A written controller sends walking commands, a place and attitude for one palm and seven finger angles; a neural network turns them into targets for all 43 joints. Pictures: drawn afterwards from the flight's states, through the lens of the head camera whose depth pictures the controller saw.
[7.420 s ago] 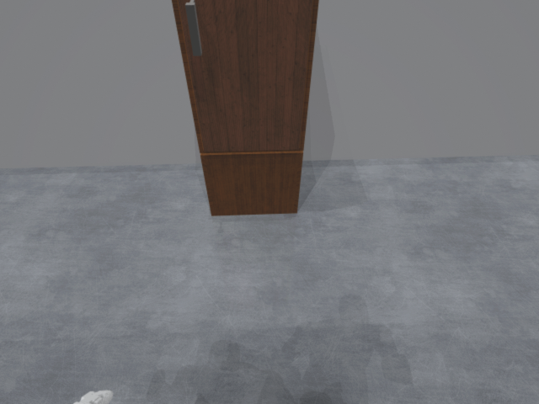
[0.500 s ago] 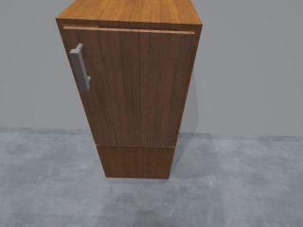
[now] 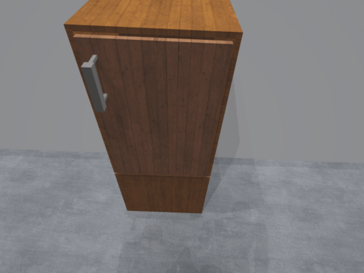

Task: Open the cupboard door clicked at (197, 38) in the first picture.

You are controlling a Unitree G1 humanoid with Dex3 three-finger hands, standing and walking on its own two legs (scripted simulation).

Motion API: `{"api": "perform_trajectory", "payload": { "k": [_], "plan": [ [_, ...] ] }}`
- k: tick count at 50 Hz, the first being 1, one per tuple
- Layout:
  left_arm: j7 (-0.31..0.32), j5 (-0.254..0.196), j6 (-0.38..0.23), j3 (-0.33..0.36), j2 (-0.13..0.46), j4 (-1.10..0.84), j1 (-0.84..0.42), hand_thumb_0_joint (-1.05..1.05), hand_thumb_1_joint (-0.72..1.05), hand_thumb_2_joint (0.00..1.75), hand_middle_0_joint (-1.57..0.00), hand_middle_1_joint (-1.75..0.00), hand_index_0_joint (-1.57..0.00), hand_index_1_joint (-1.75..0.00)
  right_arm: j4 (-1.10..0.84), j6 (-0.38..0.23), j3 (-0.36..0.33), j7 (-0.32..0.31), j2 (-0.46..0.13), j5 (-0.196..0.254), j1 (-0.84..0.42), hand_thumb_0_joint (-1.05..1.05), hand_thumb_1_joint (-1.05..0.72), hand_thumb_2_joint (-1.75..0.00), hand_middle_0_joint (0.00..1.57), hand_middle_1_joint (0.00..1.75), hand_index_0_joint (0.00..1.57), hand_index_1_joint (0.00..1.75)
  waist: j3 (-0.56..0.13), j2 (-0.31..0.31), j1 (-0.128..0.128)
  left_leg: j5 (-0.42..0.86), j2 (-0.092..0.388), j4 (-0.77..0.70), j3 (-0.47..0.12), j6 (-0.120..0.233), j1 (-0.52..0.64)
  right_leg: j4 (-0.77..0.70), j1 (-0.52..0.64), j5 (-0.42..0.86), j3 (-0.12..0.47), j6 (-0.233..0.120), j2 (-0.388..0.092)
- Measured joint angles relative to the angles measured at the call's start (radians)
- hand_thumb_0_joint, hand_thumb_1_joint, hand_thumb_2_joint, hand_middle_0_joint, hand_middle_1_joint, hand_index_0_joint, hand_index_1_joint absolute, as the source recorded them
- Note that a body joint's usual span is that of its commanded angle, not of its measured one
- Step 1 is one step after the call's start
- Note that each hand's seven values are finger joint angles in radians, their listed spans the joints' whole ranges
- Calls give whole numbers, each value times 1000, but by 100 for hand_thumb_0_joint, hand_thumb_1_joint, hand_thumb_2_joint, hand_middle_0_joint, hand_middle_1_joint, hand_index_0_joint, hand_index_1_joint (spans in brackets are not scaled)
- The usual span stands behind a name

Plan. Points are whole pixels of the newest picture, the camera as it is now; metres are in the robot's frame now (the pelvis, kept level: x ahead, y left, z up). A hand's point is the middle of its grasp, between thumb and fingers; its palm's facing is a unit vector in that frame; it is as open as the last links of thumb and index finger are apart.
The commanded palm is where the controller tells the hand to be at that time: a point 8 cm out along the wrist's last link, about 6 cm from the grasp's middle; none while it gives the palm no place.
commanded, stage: look again from close up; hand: left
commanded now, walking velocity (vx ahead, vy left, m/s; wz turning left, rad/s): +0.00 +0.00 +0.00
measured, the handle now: (97, 83) +0.54 +0.27 +0.13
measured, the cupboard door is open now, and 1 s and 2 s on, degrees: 0 0 0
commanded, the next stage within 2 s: raise the hand with hooked fingers in 0.32 s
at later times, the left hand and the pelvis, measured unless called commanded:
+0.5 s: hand out of the picture +0.07 +0.19 -0.15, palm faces +0.12 -0.96 -0.23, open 7.2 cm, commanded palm +0.13 +0.22 -0.06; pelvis +0.03 +0.01 +0.00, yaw -1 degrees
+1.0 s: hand (83, 254) +0.16 +0.20 +0.01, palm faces +0.23 -0.97 -0.08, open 9.5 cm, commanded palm +0.16 +0.25 +0.01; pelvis -0.01 -0.02 -0.06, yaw +4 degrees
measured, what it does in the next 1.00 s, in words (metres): lowers itself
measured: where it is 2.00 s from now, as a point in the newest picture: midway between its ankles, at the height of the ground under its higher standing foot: outside the picture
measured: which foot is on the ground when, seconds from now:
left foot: down 0.00-1.00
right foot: down 0.00-1.00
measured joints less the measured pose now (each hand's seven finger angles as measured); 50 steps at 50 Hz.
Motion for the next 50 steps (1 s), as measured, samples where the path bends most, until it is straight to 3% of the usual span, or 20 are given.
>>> {"api": "perform_trajectory", "payload": {
  "k": [22, 23, 24, 27, 29, 31, 34, 36, 38, 41, 45, 48, 50],
  "plan": [
    [15, 4, -9, 3, 1, 14, -41, 1, 91, 90, -20, -30, -20, -30, 28, -11, 2, -10, -11, 1, -31, 1, -92, -90, 20, 30, 20, 30, 8, 3, -1, -41, -5, 3, 13, 7, 31, -24, 40, -23, 15, 15, -5],
    [24, -32, 63, 5, 5, -147, 9, 2, 92, 90, -20, -30, -20, -30, -22, -13, 5, -12, -19, 13, -16, 1, -92, -90, 20, 30, 20, 30, 18, 7, -6, -49, -3, 21, 11, 7, 22, -14, 35, -25, 13, 15, -4],
    [44, -56, 118, 14, 24, -343, 73, 4, 95, 90, -20, -30, -20, -31, -75, -53, 10, -24, -27, 23, 8, 2, -93, -90, 20, 30, 20, 30, 24, 4, -2, -54, -8, 25, 16, 8, 23, 7, 26, -35, 18, 15, -10],
    [107, -112, 59, 24, 74, -737, 161, 6, 96, 89, -21, -32, -20, -32, -179, -183, 2, -47, -63, 50, 48, 2, -93, -90, 20, 30, 20, 30, -4, 18, -5, -62, -32, 44, 14, 13, 0, 79, -15, -77, 13, 19, -36],
    [116, -140, 18, 24, 77, -907, 140, 6, 93, 88, -20, -33, -20, -33, -241, -227, -6, -51, -98, 56, 37, 2, -92, -90, 20, 30, 20, 30, -24, 51, -19, -73, -40, 81, -2, 19, -31, 108, -35, -93, -4, 26, -45],
    [98, -145, -64, 28, 60, -1003, 86, 5, 90, 87, -20, -35, -20, -35, -298, -250, -16, -49, -125, 47, 2, 2, -92, -90, 20, 30, 20, 30, -49, 77, -35, -89, -40, 129, -11, 23, -81, 145, -75, -107, -15, 27, -48],
    [-8, -177, -231, 47, 15, -1045, 12, 3, 83, 85, -20, -38, -20, -38, -372, -253, -33, -28, -127, 29, -70, 2, -91, -90, 20, 30, 20, 30, -101, 65, -39, -121, -28, 220, -1, 17, -190, 244, -192, -141, -5, 20, -44],
    [-126, -207, -338, 61, -11, -1038, 1, 2, 78, 83, -20, -40, -20, -41, -419, -240, -45, -5, -112, 25, -112, 1, -91, -90, 20, 30, 20, 30, -120, 27, -32, -145, -14, 282, 10, 8, -256, 315, -265, -167, 6, 10, -36],
    [-229, -222, -404, 75, -20, -1022, 22, 2, 73, 81, -21, -43, -21, -44, -476, -218, -53, 11, -103, 23, -141, 1, -91, -90, 20, 30, 20, 30, -123, -11, -24, -169, -1, 343, 11, 0, -310, 378, -321, -192, 8, -1, -28],
    [-277, -212, -389, 99, 8, -1034, 104, 1, 65, 78, -22, -48, -22, -48, -565, -176, -64, 14, -108, 22, -166, 1, -91, -90, 20, 30, 20, 30, -107, -41, -1, -200, 13, 421, -2, -10, -364, 446, -367, -224, -4, -17, -17],
    [-218, -224, -374, 154, 63, -1093, 215, 2, 55, 74, -23, -54, -23, -54, -629, -151, -72, -2, -120, 21, -174, 1, -91, -90, 20, 30, 20, 30, -96, -22, 33, -223, 27, 488, -40, -20, -412, 482, -388, -243, -42, -29, -3],
    [-197, -262, -450, 203, 84, -1146, 213, 2, 48, 71, -23, -58, -23, -58, -621, -166, -53, -17, -124, 23, -167, 1, -90, -90, 20, 30, 20, 30, -99, 9, 52, -230, 30, 531, -77, -26, -454, 500, -407, -250, -78, -35, 3],
    [-228, -295, -504, 215, 87, -1167, 157, 2, 43, 69, -23, -61, -23, -61, -596, -182, -30, -26, -124, 29, -167, 1, -90, -90, 20, 30, 20, 30, -91, 34, 57, -231, 32, 555, -98, -30, -476, 510, -415, -251, -99, -39, 7]
  ]
}}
